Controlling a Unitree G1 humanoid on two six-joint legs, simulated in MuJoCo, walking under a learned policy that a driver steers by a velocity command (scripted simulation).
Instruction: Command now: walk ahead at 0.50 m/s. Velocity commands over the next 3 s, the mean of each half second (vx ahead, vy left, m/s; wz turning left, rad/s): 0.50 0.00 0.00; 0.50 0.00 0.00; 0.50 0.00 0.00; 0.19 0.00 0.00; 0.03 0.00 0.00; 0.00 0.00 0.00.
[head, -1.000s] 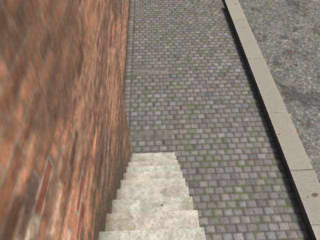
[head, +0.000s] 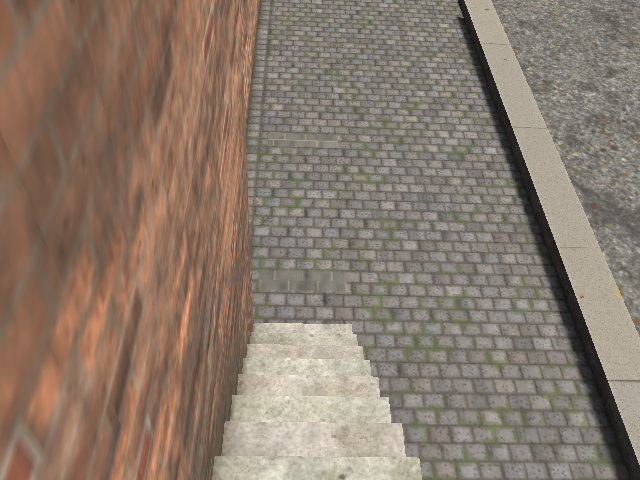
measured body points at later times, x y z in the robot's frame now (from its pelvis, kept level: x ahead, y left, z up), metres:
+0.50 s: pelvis +0.27 -0.07 -0.27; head +0.26 -0.07 +0.18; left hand +0.29 +0.20 -0.40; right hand +0.34 -0.30 -0.40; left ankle +0.30 +0.01 -1.01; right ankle +0.11 -0.14 -0.73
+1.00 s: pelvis +0.52 -0.14 -0.54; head +0.50 -0.15 -0.09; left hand +0.43 +0.10 -0.68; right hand +0.59 -0.42 -0.67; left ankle +0.58 +0.02 -1.05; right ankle +0.52 -0.24 -1.24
